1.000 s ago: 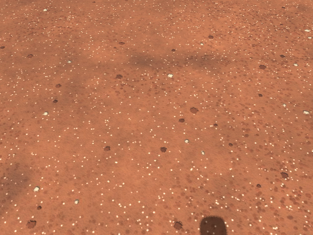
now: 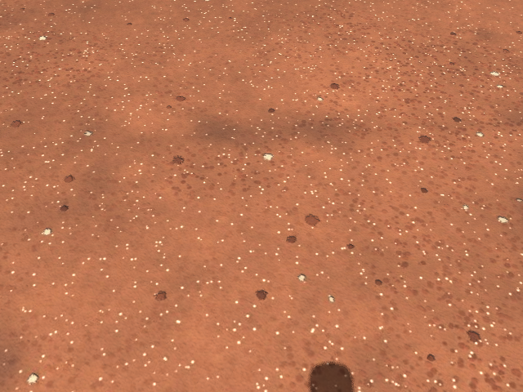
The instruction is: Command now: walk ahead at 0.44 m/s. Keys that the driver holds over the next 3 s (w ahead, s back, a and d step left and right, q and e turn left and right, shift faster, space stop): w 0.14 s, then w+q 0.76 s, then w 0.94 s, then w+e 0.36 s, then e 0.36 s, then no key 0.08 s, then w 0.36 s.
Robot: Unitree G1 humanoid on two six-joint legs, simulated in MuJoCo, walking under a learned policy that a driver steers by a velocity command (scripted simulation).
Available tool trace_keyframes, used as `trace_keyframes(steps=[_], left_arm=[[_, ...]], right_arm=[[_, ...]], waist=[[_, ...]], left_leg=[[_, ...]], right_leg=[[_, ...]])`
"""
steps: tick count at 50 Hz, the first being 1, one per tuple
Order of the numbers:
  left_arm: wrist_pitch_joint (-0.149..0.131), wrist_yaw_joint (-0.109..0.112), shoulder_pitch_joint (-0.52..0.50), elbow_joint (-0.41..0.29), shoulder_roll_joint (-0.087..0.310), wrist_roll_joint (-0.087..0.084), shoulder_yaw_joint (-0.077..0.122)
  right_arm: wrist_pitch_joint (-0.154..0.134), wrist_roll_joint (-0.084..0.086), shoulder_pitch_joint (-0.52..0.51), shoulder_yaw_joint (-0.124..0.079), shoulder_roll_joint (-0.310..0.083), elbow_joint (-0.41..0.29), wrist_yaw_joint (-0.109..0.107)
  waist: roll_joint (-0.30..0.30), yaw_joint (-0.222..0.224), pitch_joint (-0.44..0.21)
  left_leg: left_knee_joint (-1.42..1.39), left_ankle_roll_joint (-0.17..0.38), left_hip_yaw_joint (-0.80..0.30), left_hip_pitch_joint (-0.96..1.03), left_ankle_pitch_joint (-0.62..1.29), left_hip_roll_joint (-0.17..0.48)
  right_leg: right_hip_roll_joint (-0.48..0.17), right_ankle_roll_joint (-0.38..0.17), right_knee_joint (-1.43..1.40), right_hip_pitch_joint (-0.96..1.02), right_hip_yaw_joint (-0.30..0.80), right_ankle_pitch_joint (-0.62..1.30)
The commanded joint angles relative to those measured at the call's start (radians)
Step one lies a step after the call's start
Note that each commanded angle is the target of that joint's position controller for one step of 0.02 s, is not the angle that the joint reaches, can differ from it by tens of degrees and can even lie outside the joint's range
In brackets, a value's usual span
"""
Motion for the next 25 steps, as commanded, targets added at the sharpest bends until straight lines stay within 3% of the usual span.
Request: trace_keyframes(steps=[1, 4, 7, 9, 10, 11, 12, 13, 14, 15, 16, 17, 19, 22, 25], left_arm=[[-0.007, -0.010, -0.166, -0.102, -0.012, 0.003, -0.018], [-0.007, -0.022, -0.249, -0.135, 0.013, -0.004, -0.021], [-0.014, -0.036, -0.272, -0.159, 0.044, -0.005, -0.015], [-0.020, -0.036, -0.171, -0.146, 0.095, -0.003, 0.010], [-0.020, -0.029, -0.004, -0.099, 0.137, -0.007, 0.036], [-0.016, -0.017, 0.190, -0.054, 0.196, -0.004, 0.058], [-0.012, -0.013, 0.312, -0.027, 0.303, 0.026, 0.081], [-0.012, -0.016, 0.298, -0.027, 0.221, 0.030, 0.055], [-0.018, -0.016, 0.189, -0.035, 0.161, 0.021, 0.035], [-0.022, -0.017, 0.088, -0.054, 0.117, 0.017, 0.021], [-0.029, -0.023, 0.021, -0.054, 0.080, 0.023, 0.011], [-0.035, -0.026, -0.012, -0.046, 0.057, 0.034, 0.006], [-0.039, -0.027, -0.013, -0.023, 0.042, 0.039, 0.008], [-0.045, -0.010, 0.010, -0.001, 0.080, 0.042, 0.018], [-0.037, 0.013, 0.052, 0.009, 0.101, 0.047, 0.023]], right_arm=[[0.000, -0.002, 0.014, -0.026, -0.174, -0.052, -0.021], [-0.002, 0.012, 0.055, -0.036, -0.194, -0.047, -0.024], [0.004, 0.021, 0.051, -0.046, -0.199, -0.045, -0.024], [0.014, 0.013, 0.029, -0.053, -0.217, -0.055, -0.021], [0.022, 0.006, 0.007, -0.050, -0.211, -0.065, -0.019], [0.023, -0.003, -0.021, -0.039, -0.195, -0.093, -0.015], [0.007, 0.002, 0.119, 0.000, -0.039, -0.109, -0.003], [-0.020, 0.034, 0.103, -0.008, -0.072, -0.090, 0.001], [-0.031, 0.064, -0.011, -0.036, -0.161, -0.133, -0.002], [-0.031, 0.062, -0.079, -0.040, -0.174, -0.154, -0.011], [-0.023, 0.047, -0.107, -0.049, -0.166, -0.157, -0.022], [-0.005, 0.040, -0.075, -0.057, -0.143, -0.148, -0.025], [0.030, 0.043, -0.037, -0.060, -0.099, -0.139, -0.024], [0.053, 0.034, -0.122, -0.073, -0.115, -0.187, -0.028], [0.043, 0.026, -0.217, -0.079, -0.123, -0.227, -0.014]], waist=[[0.095, -0.004, 0.161], [0.113, -0.015, 0.178], [0.113, 0.015, 0.172], [0.144, 0.088, 0.080], [0.151, 0.174, -0.018], [0.126, 0.258, -0.148], [-0.143, 0.193, -0.360], [-0.186, 0.202, -0.417], [-0.147, 0.173, -0.214], [-0.073, 0.139, -0.107], [-0.022, 0.102, -0.043], [-0.050, 0.060, -0.021], [-0.067, 0.030, 0.012], [-0.044, 0.022, 0.068], [-0.018, 0.040, 0.087]], left_leg=[[-0.146, 0.136, -0.140, -0.090, 0.280, 0.229], [-0.164, 0.136, -0.119, -0.083, 0.262, 0.253], [-0.105, 0.113, -0.099, 0.030, 0.384, 0.292], [0.053, 0.091, -0.097, 0.065, 0.726, 0.294], [0.241, 0.069, -0.074, 0.022, 0.847, 0.255], [0.512, 0.034, -0.057, -0.177, 0.684, 0.207], [0.942, -0.032, -0.032, -0.550, 0.105, 0.026], [1.115, -0.015, -0.204, -0.644, -0.272, -0.005], [1.172, 0.002, -0.196, -0.733, -0.219, 0.053], [1.143, 0.012, -0.162, -0.719, -0.119, 0.114], [1.086, 0.014, -0.152, -0.662, -0.048, 0.151], [1.033, 0.019, -0.161, -0.585, -0.005, 0.184], [0.996, 0.026, -0.153, -0.532, 0.014, 0.195], [0.930, 0.016, -0.168, -0.640, 0.114, 0.201], [0.780, -0.001, -0.178, -0.736, 0.258, 0.188]], right_leg=[[0.010, 0.027, -0.234, -0.084, -0.022, 0.116], [0.036, 0.018, -0.360, -0.010, -0.037, 0.174], [0.048, -0.025, -0.437, 0.015, -0.023, 0.148], [0.101, -0.056, -0.441, 0.195, -0.043, 0.092], [0.134, -0.079, -0.441, 0.404, -0.059, 0.076], [0.027, -0.123, -0.415, 0.719, 0.055, 0.049], [-0.274, -0.276, -0.511, 1.105, 0.542, -0.197], [-0.331, -0.283, -0.709, 1.072, 0.808, -0.291], [-0.298, -0.212, -0.730, 0.907, 0.642, -0.294], [-0.270, -0.175, -0.749, 0.730, 0.478, -0.210], [-0.229, -0.146, -0.782, 0.577, 0.350, -0.113], [-0.187, -0.120, -0.810, 0.481, 0.238, -0.061], [-0.152, -0.119, -0.856, 0.397, 0.121, -0.014], [-0.154, -0.137, -0.896, 0.390, 0.026, 0.056], [-0.154, -0.135, -0.901, 0.462, -0.038, 0.109]])
Next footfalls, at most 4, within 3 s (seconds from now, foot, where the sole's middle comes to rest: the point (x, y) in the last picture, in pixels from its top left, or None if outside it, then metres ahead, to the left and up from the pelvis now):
0.22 right None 0.32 -0.15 -0.78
0.78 left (202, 371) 0.58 0.13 -0.78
1.30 right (224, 251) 0.96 0.08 -0.78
1.86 left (118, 214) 1.12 0.42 -0.78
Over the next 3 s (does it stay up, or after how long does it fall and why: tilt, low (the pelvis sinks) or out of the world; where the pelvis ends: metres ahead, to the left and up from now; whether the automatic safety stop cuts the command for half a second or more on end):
stays up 1.43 0.40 -0.01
